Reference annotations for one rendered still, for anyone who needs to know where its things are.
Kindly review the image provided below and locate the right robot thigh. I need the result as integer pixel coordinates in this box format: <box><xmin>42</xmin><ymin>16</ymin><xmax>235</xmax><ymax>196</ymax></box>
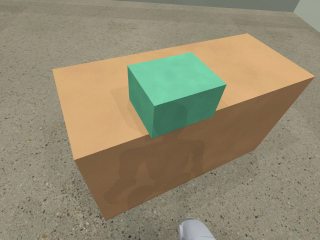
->
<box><xmin>179</xmin><ymin>219</ymin><xmax>216</xmax><ymax>240</ymax></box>

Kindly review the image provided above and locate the carton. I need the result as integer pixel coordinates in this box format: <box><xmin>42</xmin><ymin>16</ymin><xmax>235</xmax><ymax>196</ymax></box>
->
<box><xmin>127</xmin><ymin>52</ymin><xmax>227</xmax><ymax>139</ymax></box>

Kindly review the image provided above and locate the pedestal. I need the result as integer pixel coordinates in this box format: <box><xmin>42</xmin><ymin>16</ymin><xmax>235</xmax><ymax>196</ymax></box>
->
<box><xmin>52</xmin><ymin>33</ymin><xmax>315</xmax><ymax>221</ymax></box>

